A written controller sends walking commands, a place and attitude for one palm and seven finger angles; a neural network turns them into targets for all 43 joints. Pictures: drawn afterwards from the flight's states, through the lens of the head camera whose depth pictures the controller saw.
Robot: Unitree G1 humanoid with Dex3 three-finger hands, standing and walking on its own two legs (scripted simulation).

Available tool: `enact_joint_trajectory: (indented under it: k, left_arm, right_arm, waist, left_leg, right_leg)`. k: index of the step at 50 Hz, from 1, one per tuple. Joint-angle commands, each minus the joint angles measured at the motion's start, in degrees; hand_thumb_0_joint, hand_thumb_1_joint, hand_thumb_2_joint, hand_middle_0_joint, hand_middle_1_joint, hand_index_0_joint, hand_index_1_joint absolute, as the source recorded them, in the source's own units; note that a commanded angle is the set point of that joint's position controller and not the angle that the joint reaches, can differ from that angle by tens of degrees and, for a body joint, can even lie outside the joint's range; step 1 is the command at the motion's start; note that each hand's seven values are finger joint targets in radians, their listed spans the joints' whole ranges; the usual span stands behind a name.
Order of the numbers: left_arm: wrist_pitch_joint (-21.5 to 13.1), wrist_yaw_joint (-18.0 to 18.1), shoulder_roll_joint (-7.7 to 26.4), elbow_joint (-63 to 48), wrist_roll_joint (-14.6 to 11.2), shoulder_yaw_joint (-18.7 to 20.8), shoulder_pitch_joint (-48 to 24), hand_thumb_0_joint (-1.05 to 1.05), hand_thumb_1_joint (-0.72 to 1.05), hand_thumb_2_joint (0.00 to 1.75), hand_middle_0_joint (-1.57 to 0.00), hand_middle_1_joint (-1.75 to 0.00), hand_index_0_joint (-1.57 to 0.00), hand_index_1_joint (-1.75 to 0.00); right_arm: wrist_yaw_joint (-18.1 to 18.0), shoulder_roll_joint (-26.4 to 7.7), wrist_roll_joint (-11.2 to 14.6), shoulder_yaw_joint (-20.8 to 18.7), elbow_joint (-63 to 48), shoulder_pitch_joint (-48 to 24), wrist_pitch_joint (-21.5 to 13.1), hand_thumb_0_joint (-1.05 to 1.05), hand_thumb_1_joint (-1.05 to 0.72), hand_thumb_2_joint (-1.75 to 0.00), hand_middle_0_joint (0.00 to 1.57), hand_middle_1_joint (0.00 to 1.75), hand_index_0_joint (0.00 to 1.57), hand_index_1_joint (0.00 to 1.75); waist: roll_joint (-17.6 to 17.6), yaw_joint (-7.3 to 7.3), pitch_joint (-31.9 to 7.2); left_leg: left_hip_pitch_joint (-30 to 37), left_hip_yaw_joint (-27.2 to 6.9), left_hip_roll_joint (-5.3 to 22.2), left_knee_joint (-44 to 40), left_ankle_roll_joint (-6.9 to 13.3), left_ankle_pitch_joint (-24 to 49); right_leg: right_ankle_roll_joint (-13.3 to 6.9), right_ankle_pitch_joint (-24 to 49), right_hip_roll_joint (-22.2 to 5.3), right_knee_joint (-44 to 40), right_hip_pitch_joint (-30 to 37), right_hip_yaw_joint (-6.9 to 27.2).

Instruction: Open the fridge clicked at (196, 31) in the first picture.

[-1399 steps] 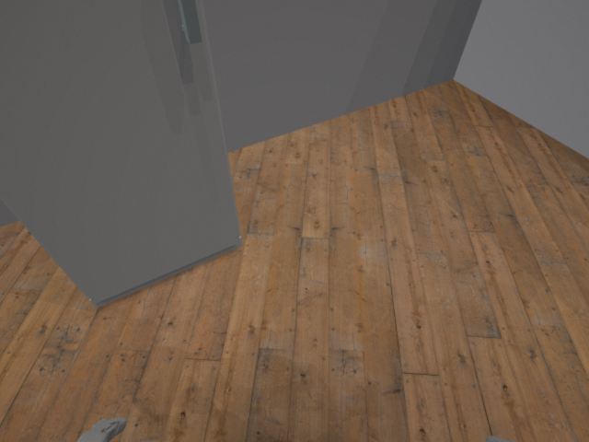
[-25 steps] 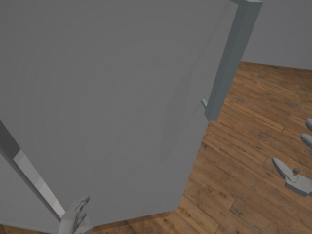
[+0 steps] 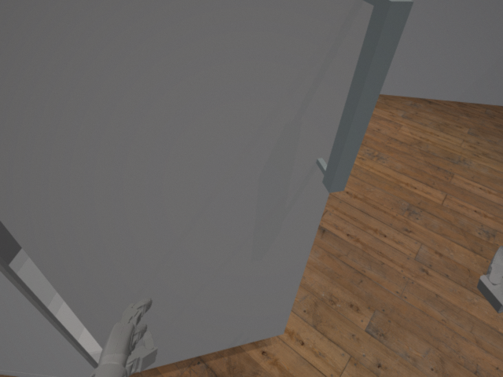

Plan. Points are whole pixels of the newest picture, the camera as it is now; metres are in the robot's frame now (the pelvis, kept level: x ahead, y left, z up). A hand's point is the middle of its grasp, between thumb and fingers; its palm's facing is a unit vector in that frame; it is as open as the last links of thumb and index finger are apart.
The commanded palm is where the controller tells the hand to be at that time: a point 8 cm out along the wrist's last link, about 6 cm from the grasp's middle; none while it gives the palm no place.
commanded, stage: draw the hand back to the body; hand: right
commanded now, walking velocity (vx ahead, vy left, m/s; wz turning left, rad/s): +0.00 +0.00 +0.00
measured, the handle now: (348, 104) +0.40 -0.13 +0.27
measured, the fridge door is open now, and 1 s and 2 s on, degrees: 70 70 70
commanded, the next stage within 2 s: step back with the hand held close in 0.04 s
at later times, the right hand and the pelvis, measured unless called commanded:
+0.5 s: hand (470, 293) +0.18 -0.26 +0.15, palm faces +0.32 +0.82 -0.48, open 7.4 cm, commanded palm +0.12 -0.31 +0.18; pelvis -0.03 -0.02 +0.00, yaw +2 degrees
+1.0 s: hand out of the picture +0.11 -0.28 +0.16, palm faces +0.43 +0.81 -0.41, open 7.4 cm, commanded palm +0.03 -0.33 +0.18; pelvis -0.11 -0.03 -0.02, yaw +0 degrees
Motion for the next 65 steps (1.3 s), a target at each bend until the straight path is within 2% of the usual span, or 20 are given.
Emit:
enact_joint_trajectory:
  k: [1, 8, 9, 10, 13, 16, 21, 31, 36, 40, 43, 46, 49, 50, 52, 55, 58, 61, 63, 65]
  left_arm:
    - [-3.11, 0.6, 6.65, -9.01, -0.03, 3.07, -7.52, 0.0, 0.9, 0.9, -0.2, -0.3, -0.2, -0.3]
    - [-3.3, 0.5, 6.48, -9.16, -0.05, 3.01, -7.57, 0.0, 0.9, 0.9, -0.2, -0.3, -0.2, -0.3]
    - [-2.11, 0.17, 6.96, -11.38, -0.7, 2.33, -7.65, 0.0, 0.9, 0.9, -0.2, -0.3, -0.2, -0.3]
    - [-1.21, 0.23, 5.87, -8.74, -0.14, 2.1, -6.98, 0.0, 0.9, 0.9, -0.2, -0.3, -0.2, -0.3]
    - [0.75, -0.01, 6.56, -10.26, 0.11, 3.1, -6.54, 0.0, 0.9, 0.9, -0.2, -0.3, -0.2, -0.3]
    - [2.17, 0.0, 7.29, -12.37, -0.09, 3.98, -6.32, 0.0, 0.9, 0.9, -0.2, -0.3, -0.2, -0.3]
    - [4.22, 0.19, 6.93, -14.83, -0.53, 4.44, -6.54, 0.0, 0.9, 0.9, -0.2, -0.3, -0.2, -0.3]
    - [1.81, 0.93, 7.96, -15.35, -0.67, 4.78, -4.85, 0.0, 0.9, 0.9, -0.2, -0.3, -0.2, -0.3]
    - [0.16, 0.62, 8.38, -14.52, -0.64, 5.05, -3.34, 0.0, 0.9, 0.9, -0.2, -0.3, -0.2, -0.3]
    - [-0.41, 0.21, 7.27, -13.17, -0.15, 4.63, -2.48, 0.0, 0.9, 0.9, -0.2, -0.3, -0.2, -0.3]
    - [-0.45, 0.1, 6.18, -11.33, 0.18, 3.94, -2.23, 0.0, 0.9, 0.9, -0.2, -0.3, -0.2, -0.3]
    - [-0.68, 0.47, 7.06, -12.11, 0.12, 4.22, -3.15, 0.0, 0.9, 0.9, -0.2, -0.3, -0.2, -0.3]
    - [-1.66, 0.6, 8.63, -13.56, -0.09, 4.77, -4.33, 0.0, 0.9, 0.9, -0.2, -0.3, -0.2, -0.3]
    - [-1.74, 0.45, 8.32, -13.41, 0.12, 5.35, -4.05, 0.0, 0.9, 0.9, -0.2, -0.3, -0.2, -0.3]
    - [-2.3, -0.25, 8.0, -13.19, -0.08, 5.93, -3.56, 0.0, 0.9, 0.9, -0.2, -0.3, -0.2, -0.3]
    - [-3.08, -1.16, 7.4, -11.85, -0.05, 5.9, -2.74, 0.0, 0.9, 0.9, -0.2, -0.3, -0.2, -0.3]
    - [-3.07, -1.28, 6.82, -9.73, 0.57, 5.31, -2.75, 0.0, 0.9, 0.9, -0.2, -0.3, -0.2, -0.3]
    - [-1.83, -0.36, 4.71, -7.57, 0.73, 4.54, -3.02, 0.0, 0.9, 0.9, -0.2, -0.3, -0.2, -0.3]
    - [-1.85, 0.64, 6.32, -8.93, -1.01, 5.85, -3.83, 0.0, 0.9, 0.9, -0.2, -0.3, -0.2, -0.3]
    - [-1.33, 0.92, 6.43, -9.88, -0.78, 5.55, -4.91, 0.0, 0.9, 0.9, -0.2, -0.3, -0.2, -0.3]
  right_arm:
    - [-0.24, -11.39, 0.04, -6.35, -11.25, -4.58, -3.31, 0.0, -0.9, -0.9, 0.2, 0.3, 0.2, 0.3]
    - [-0.04, -10.33, -0.27, -4.42, -14.46, -7.42, -3.67, 0.0, -0.9, -0.9, 0.2, 0.3, 0.2, 0.3]
    - [-1.02, -19.56, -0.66, -13.34, -20.43, -16.97, -6.89, 0.0, -0.9, -0.9, 0.2, 0.3, 0.2, 0.3]
    - [-0.53, -14.24, -0.79, -9.56, -12.9, -9.87, -7.29, 0.0, -0.9, -0.9, 0.2, 0.3, 0.2, 0.3]
    - [-0.18, -11.27, -1.52, -7.07, -11.43, -2.51, -7.29, 0.0, -0.9, -0.9, 0.2, 0.3, 0.2, 0.3]
    - [-0.47, -11.37, -1.43, -7.97, -13.92, 3.43, -7.91, 0.0, -0.9, -0.9, 0.2, 0.3, 0.2, 0.3]
    - [-1.39, -15.33, -1.0, -12.49, -18.94, 8.12, -8.89, 0.0, -0.9, -0.9, 0.2, 0.3, 0.2, 0.3]
    - [-2.03, -13.54, -1.9, -12.14, -19.94, 5.13, -11.17, 0.0, -0.9, -0.9, 0.2, 0.3, 0.2, 0.3]
    - [-2.04, -12.83, -3.03, -11.14, -19.06, 1.48, -12.11, 0.0, -0.9, -0.9, 0.2, 0.3, 0.2, 0.3]
    - [-2.44, -13.25, -2.85, -9.98, -19.58, -0.37, -12.8, 0.0, -0.9, -0.9, 0.2, 0.3, 0.2, 0.3]
    - [-3.26, -14.41, -2.4, -10.21, -20.44, -0.75, -13.0, 0.0, -0.9, -0.9, 0.2, 0.3, 0.2, 0.3]
    - [-3.61, -15.41, -2.21, -11.73, -21.57, 0.32, -13.35, 0.0, -0.9, -0.9, 0.2, 0.3, 0.2, 0.3]
    - [-3.19, -14.18, -3.47, -13.68, -22.54, 1.32, -14.55, 0.0, -0.9, -0.9, 0.2, 0.3, 0.2, 0.3]
    - [-2.99, -15.35, -3.78, -14.8, -22.55, 0.76, -14.83, 0.0, -0.9, -0.9, 0.2, 0.3, 0.2, 0.3]
    - [-2.54, -14.98, -3.36, -14.72, -21.72, 3.77, -15.54, 0.0, -0.9, -0.9, 0.2, 0.3, 0.2, 0.3]
    - [-1.69, -13.25, -2.22, -13.06, -20.77, 8.58, -15.73, 0.0, -0.9, -0.9, 0.2, 0.3, 0.2, 0.3]
    - [-1.41, -14.09, -0.92, -11.84, -22.32, 7.07, -16.2, 0.0, -0.9, -0.9, 0.2, 0.3, 0.2, 0.3]
    - [-2.12, -17.47, -1.35, -12.2, -21.49, 0.6, -16.75, 0.0, -0.9, -0.9, 0.2, 0.3, 0.2, 0.3]
    - [-1.87, -16.63, -1.34, -10.35, -21.46, -3.01, -15.76, 0.0, -0.9, -0.9, 0.2, 0.3, 0.2, 0.3]
    - [-1.52, -17.64, -1.06, -11.81, -20.27, -0.94, -15.2, 0.0, -0.9, -0.9, 0.2, 0.3, 0.2, 0.3]
  waist:
    - [-0.19, 0.12, -3.27]
    - [-1.92, 0.65, -5.27]
    - [-0.72, 2.36, 0.66]
    - [3.04, 3.31, 0.97]
    - [5.55, 3.11, -3.22]
    - [0.13, 2.66, -9.21]
    - [1.46, 2.63, -13.12]
    - [-5.89, 3.36, -7.05]
    - [-1.52, 3.96, -4.06]
    - [6.76, 4.61, -2.06]
    - [9.06, 5.05, -3.86]
    - [1.59, 4.97, -4.57]
    - [-15.94, 3.96, -5.64]
    - [-14.99, 3.95, -5.37]
    - [-9.77, 3.84, -6.3]
    - [-9.72, 3.59, -5.73]
    - [-6.67, 4.03, -7.71]
    - [5.93, 4.56, -11.78]
    - [14.88, 4.94, -16.37]
    - [5.48, 4.79, -15.31]
  left_leg:
    - [-2.17, -0.01, -0.88, -4.58, 2.18, 8.69]
    - [-1.71, -0.17, -0.77, -4.23, 2.01, 10.92]
    - [-7.18, -6.0, 1.82, -7.78, 1.95, 14.36]
    - [-8.62, -6.06, 3.18, -8.17, 2.16, 14.88]
    - [-7.31, -5.17, 4.07, -5.36, 1.91, 22.97]
    - [-4.41, -3.22, 3.25, -1.47, 1.24, 23.72]
    - [-2.54, -3.01, 2.09, 1.73, 0.91, 21.68]
    - [1.47, -2.98, -1.32, 9.49, 0.29, 9.66]
    - [-1.5, -5.89, -0.28, 6.58, 0.84, 0.42]
    - [-17.94, -11.41, 4.82, -5.9, 3.65, -17.07]
    - [-23.84, -11.7, 8.18, -7.34, 5.2, -13.68]
    - [-19.77, -7.28, 3.86, -1.59, 2.98, -10.91]
    - [1.99, -1.31, -6.39, 24.99, -0.34, -3.59]
    - [3.51, -2.04, -6.89, 30.62, -0.19, -4.47]
    - [-0.16, -3.07, -6.88, 27.42, 0.52, -7.08]
    - [-4.28, 0.1, -7.15, 13.08, 1.55, -10.78]
    - [-9.06, -3.47, -3.32, -6.55, 3.02, -5.64]
    - [-14.99, -11.34, 8.08, -6.07, 2.58, 31.63]
    - [-12.04, -5.71, 4.52, 0.23, -3.53, 47.19]
    - [-15.85, -4.36, 1.06, 2.95, -3.97, 35.43]
  right_leg:
    - [-0.81, 10.15, -0.87, -4.86, 1.19, 1.1]
    - [-0.82, 12.12, -0.52, -4.26, 2.3, 0.71]
    - [-1.75, 7.65, -1.73, -2.51, -2.5, 1.13]
    - [-1.8, 6.5, -1.37, -1.13, -2.54, 1.63]
    - [-1.56, 13.94, -2.06, 0.54, -1.26, 1.27]
    - [-1.65, 22.23, -3.51, -0.69, -0.25, 1.51]
    - [-1.91, 22.84, -4.62, -1.19, -3.79, 3.27]
    - [-4.6, -7.25, -7.51, -8.84, -23.15, 7.83]
    - [-4.81, -20.67, -6.18, -6.51, -28.75, 7.99]
    - [-2.14, -17.11, -1.48, 4.46, -18.52, 4.64]
    - [-0.93, -9.49, 0.17, 10.32, -10.54, 2.81]
    - [-2.04, -11.33, -2.24, 1.05, -13.75, 7.13]
    - [-7.7, -31.71, -14.52, -19.53, -36.77, 22.14]
    - [-8.99, -31.47, -16.34, -20.67, -39.32, 23.05]
    - [-8.87, -23.66, -15.43, -16.29, -33.35, 20.19]
    - [-6.38, -18.47, -11.74, -13.62, -24.08, 16.49]
    - [-2.89, -2.92, -9.54, -7.37, -10.79, 13.7]
    - [0.25, 17.23, -4.34, 8.13, 0.11, 1.49]
    - [-0.61, 20.78, -2.24, 8.44, 3.77, -0.88]
    - [-1.82, 31.82, -4.61, 3.31, 8.17, 1.23]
